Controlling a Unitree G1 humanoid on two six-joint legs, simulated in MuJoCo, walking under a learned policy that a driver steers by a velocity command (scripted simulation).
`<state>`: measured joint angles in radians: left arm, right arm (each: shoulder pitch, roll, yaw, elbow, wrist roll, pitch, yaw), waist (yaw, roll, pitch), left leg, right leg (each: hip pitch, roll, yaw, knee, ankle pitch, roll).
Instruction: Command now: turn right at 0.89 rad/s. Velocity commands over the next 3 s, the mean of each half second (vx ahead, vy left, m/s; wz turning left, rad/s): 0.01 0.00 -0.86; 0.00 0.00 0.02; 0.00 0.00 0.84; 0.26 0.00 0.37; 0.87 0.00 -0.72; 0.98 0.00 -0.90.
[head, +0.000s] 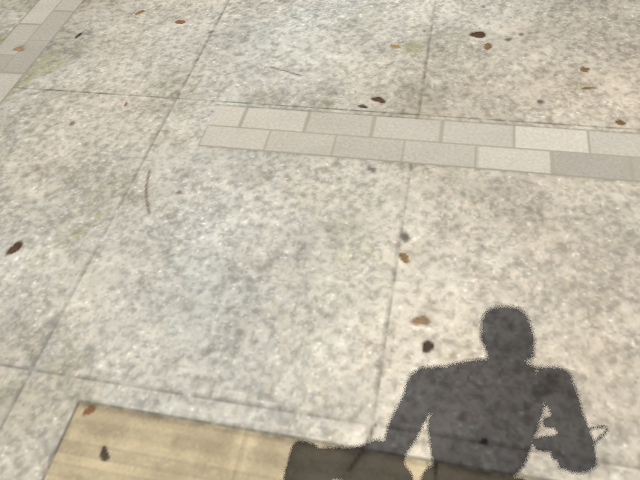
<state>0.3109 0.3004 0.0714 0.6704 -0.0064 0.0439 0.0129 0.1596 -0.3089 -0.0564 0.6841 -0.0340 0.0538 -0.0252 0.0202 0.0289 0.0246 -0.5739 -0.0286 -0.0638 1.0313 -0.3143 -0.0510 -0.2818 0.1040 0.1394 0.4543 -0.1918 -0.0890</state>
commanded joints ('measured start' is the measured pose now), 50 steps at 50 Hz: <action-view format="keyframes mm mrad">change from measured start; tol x32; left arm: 1 12 164 48 -72 8 -8 -6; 50 -135 83 -22 -1 37 -17 40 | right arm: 1 -18 -58 -7 -60 4 -6 4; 50 96 -64 -23 -31 29 13 44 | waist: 1 3 -134 -100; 34 -41 191 -59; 50 -10 -165 -6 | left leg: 1 -107 1 -27 -33 7 -9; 15 302 -76 -77 -516 -7 43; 18 619 386 -500 -829 -29 192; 24 417 220 -156 -711 500 254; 35 387 215 -98 -611 545 245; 39 285 65 28 -478 -144 71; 50 50 59 61 -32 -145 21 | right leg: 1 200 -207 313 -99 225 -113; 16 -47 -61 526 -3 107 14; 18 -264 150 139 347 -421 110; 24 -232 41 -17 750 -236 137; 37 362 -143 9 -227 91 47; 44 221 -385 41 -108 577 -147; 50 243 -386 -73 -144 368 -131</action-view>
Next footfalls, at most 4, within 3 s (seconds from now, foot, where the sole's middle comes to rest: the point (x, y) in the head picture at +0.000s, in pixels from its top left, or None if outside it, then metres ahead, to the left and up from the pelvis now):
0.34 left None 0.13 0.11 -0.78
0.74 right None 0.01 -0.07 -0.78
1.18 left None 0.09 0.14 -0.78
1.76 right None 0.19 -0.02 -0.78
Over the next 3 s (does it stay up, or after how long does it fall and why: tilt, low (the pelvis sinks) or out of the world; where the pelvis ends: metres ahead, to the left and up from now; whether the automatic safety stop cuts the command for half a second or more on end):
stays up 0.91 0.02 -0.02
